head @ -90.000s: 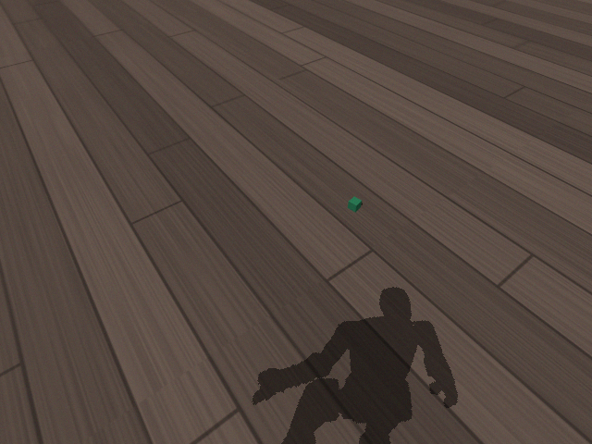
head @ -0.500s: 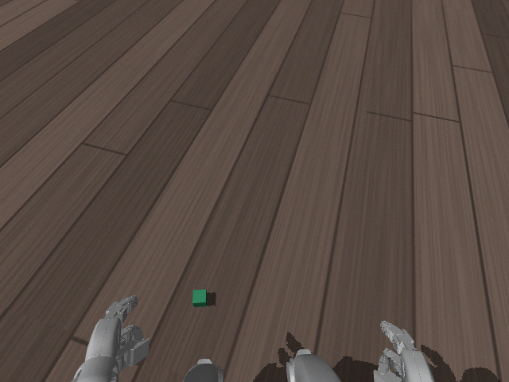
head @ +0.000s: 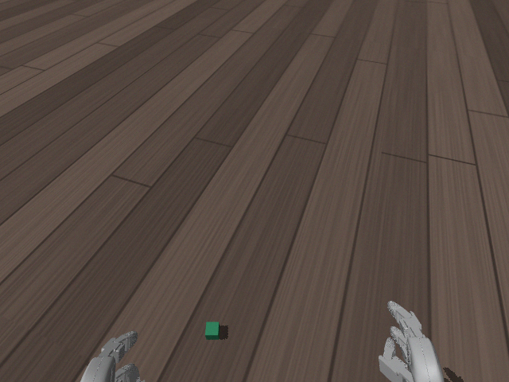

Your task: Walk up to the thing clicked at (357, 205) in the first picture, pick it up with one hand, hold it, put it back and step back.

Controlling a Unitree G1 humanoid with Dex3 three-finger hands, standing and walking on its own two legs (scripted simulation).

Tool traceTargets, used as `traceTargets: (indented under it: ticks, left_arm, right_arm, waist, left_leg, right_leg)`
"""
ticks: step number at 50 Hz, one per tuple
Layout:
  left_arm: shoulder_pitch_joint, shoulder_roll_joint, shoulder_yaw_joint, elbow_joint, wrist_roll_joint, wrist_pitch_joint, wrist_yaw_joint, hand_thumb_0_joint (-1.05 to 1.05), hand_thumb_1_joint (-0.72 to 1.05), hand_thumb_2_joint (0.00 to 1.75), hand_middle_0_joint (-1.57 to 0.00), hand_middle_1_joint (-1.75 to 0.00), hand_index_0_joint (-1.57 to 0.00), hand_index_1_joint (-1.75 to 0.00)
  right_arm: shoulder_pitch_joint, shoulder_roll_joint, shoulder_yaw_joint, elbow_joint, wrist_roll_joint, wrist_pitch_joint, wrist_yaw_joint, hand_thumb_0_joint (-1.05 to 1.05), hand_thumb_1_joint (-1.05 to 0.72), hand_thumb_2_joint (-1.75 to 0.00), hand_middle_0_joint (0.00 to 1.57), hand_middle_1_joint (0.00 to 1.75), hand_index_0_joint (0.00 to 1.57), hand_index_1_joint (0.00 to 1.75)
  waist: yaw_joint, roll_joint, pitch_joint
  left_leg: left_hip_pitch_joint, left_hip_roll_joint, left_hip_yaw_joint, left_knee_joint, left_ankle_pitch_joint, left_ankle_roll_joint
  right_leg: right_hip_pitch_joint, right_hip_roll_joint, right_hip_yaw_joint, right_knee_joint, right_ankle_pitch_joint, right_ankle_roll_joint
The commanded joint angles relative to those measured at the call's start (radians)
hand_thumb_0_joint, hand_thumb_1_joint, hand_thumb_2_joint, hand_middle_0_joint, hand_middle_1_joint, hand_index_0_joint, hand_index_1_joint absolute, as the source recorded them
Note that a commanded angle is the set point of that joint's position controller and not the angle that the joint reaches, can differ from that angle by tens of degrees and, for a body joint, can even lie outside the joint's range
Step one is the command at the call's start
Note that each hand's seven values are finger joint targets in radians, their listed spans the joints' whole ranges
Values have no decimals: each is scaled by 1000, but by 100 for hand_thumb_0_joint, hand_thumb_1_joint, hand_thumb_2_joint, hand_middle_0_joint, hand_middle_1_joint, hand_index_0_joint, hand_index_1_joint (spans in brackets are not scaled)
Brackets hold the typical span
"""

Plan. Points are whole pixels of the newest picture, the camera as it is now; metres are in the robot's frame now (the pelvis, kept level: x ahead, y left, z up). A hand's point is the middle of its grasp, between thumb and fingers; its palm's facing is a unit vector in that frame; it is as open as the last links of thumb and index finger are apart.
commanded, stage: home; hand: left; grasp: from above
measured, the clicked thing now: (212, 330) +0.46 +0.15 -0.69
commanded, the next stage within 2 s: stand in 1.74 s
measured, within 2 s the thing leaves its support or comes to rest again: neither
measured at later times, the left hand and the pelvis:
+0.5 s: hand out of the picture +0.17 +0.18 -0.04, palm faces +0.03 -0.98 -0.20, open 7.4 cm; pelvis +0.00 +0.01 +0.00, yaw -1 degrees
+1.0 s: hand out of the picture +0.16 +0.18 -0.05, palm faces +0.03 -0.98 -0.20, open 7.4 cm; pelvis +0.00 +0.00 +0.00, yaw -1 degrees
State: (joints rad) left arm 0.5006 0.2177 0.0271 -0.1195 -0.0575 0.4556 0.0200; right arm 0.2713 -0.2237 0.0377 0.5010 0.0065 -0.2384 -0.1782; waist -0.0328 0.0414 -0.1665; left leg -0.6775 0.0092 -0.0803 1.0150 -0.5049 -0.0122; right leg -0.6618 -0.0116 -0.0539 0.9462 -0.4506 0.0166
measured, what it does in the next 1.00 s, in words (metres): stands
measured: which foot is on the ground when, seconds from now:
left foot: down 0.00-1.00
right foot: down 0.00-1.00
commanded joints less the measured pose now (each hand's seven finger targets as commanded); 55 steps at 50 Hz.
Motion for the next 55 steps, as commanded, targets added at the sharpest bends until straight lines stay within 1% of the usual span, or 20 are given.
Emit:
traceTargets:
  ticks: [1,6,9,10,12,17,20,29,32,34,36,38,39,45,46,48,50,51,53,55]
  left_arm:
    - [-38,119,72,-214,15,-61,8,0,90,90,-20,-30,-20,-30]
    - [-9,108,63,-206,13,-62,11,0,90,90,-20,-30,-20,-30]
    - [-11,106,58,-207,13,-62,12,0,90,90,-20,-30,-20,-30]
    - [-7,110,60,-208,14,-60,14,0,90,90,-20,-30,-20,-30]
    - [-8,106,62,-202,8,-61,12,0,90,90,-20,-30,-20,-30]
    - [-25,107,56,-189,8,-58,10,0,90,90,-20,-30,-20,-30]
    - [-14,108,62,-192,8,-59,8,0,90,90,-20,-30,-20,-30]
    - [-26,109,63,-198,7,-58,7,0,90,90,-20,-30,-20,-30]
    - [-26,111,67,-204,7,-61,4,0,90,90,-20,-30,-20,-30]
    - [-28,111,58,-205,8,-60,5,0,90,90,-20,-30,-20,-30]
    - [-20,113,64,-194,12,-59,6,0,90,90,-20,-30,-20,-30]
    - [-37,110,62,-194,8,-62,4,0,90,90,-20,-30,-20,-30]
    - [-31,114,65,-202,8,-61,7,0,90,90,-20,-30,-20,-30]
    - [-26,108,52,-192,12,-60,3,0,90,90,-20,-30,-20,-30]
    - [-21,117,66,-203,10,-61,4,0,90,90,-20,-30,-20,-30]
    - [-30,109,58,-195,8,-62,5,0,90,90,-20,-30,-20,-30]
    - [-22,116,66,-196,6,-62,6,0,90,90,-20,-30,-20,-30]
    - [-28,120,65,-202,5,-63,4,0,90,90,-20,-30,-20,-30]
    - [-18,99,48,-175,9,-62,6,0,90,90,-20,-30,-20,-30]
    - [-24,116,71,-191,6,-62,6,0,90,90,-20,-30,-20,-30]
  right_arm:
    - [-53,-114,-51,-145,3,-57,-14,0,-90,-90,20,30,20,30]
    - [-45,-115,-52,-137,2,-55,-14,0,-90,-90,20,30,20,30]
    - [-38,-122,-57,-134,1,-55,-14,0,-90,-90,20,30,20,30]
    - [-43,-118,-54,-137,2,-53,-15,0,-90,-90,20,30,20,30]
    - [-39,-119,-56,-134,1,-55,-16,0,-90,-90,20,30,20,30]
    - [-46,-124,-54,-127,1,-60,-17,0,-90,-90,20,30,20,30]
    - [-40,-120,-55,-128,2,-62,-16,0,-90,-90,20,30,20,30]
    - [-45,-118,-55,-130,1,-65,-14,0,-90,-90,20,30,20,30]
    - [-36,-124,-58,-125,1,-69,-15,0,-90,-90,20,30,20,30]
    - [-43,-126,-57,-128,3,-69,-13,0,-90,-90,20,30,20,30]
    - [-38,-122,-59,-127,1,-69,-16,0,-90,-90,20,30,20,30]
    - [-43,-119,-56,-127,0,-68,-16,0,-90,-90,20,30,20,30]
    - [-50,-119,-56,-130,1,-68,-16,0,-90,-90,20,30,20,30]
    - [-43,-121,-56,-127,0,-68,-15,0,-90,-90,20,30,20,30]
    - [-42,-121,-59,-129,0,-68,-17,0,-90,-90,20,30,20,30]
    - [-43,-122,-59,-129,1,-69,-17,0,-90,-90,20,30,20,30]
    - [-44,-120,-57,-127,1,-67,-17,0,-90,-90,20,30,20,30]
    - [-40,-129,-62,-125,0,-69,-18,0,-90,-90,20,30,20,30]
    - [-48,-116,-55,-130,2,-67,-17,0,-90,-90,20,30,20,30]
    - [-52,-118,-57,-133,1,-69,-17,0,-90,-90,20,30,20,30]
  waist:
    - [-2,21,-49]
    - [-1,13,-78]
    - [-13,14,-107]
    - [-4,9,-90]
    - [-8,-7,-99]
    - [-6,1,-39]
    - [-3,1,-67]
    - [-2,0,-46]
    - [-11,7,-75]
    - [-6,1,-42]
    - [-6,2,-75]
    - [-13,-14,-52]
    - [-5,-22,-45]
    - [-9,21,-47]
    - [-7,19,-75]
    - [-16,-16,-67]
    - [-5,-6,-61]
    - [-11,-7,-67]
    - [-8,-24,-39]
    - [-3,-23,-43]
  left_leg:
    - [51,-24,32,-183,165,25]
    - [63,-22,35,-170,211,26]
    - [83,-13,20,-170,279,17]
    - [70,-13,18,-173,268,17]
    - [67,-15,21,-165,263,20]
    - [52,-8,13,-191,193,19]
    - [60,-8,14,-187,214,16]
    - [43,-9,18,-183,187,20]
    - [59,-10,25,-176,209,20]
    - [46,-8,20,-187,187,20]
    - [54,-11,25,-174,215,20]
    - [41,-15,32,-166,180,27]
    - [31,-17,34,-169,166,28]
    - [50,-10,26,-181,183,21]
    - [57,-13,27,-174,196,21]
    - [51,-12,26,-170,196,26]
    - [41,-13,26,-171,201,24]
    - [53,-10,23,-173,208,23]
    - [34,-14,30,-169,174,26]
    - [24,-17,33,-170,147,29]
  right_leg:
    - [65,27,-10,-169,121,-14]
    - [82,29,-10,-159,164,-16]
    - [82,36,-20,-133,205,-22]
    - [76,37,-22,-136,196,-20]
    - [89,35,-18,-141,196,-20]
    - [53,36,-21,-149,137,-17]
    - [67,36,-21,-144,148,-19]
    - [60,36,-16,-151,130,-16]
    - [69,34,-10,-146,148,-19]
    - [55,34,-14,-148,131,-18]
    - [74,32,-10,-144,152,-19]
    - [71,30,-7,-159,136,-13]
    - [70,30,-5,-166,123,-12]
    - [51,33,-10,-146,130,-18]
    - [66,33,-8,-146,140,-18]
    - [65,33,-9,-150,146,-15]
    - [69,31,-9,-150,148,-17]
    - [70,33,-10,-146,152,-18]
    - [60,30,-7,-160,125,-15]
    - [69,27,-3,-170,104,-13]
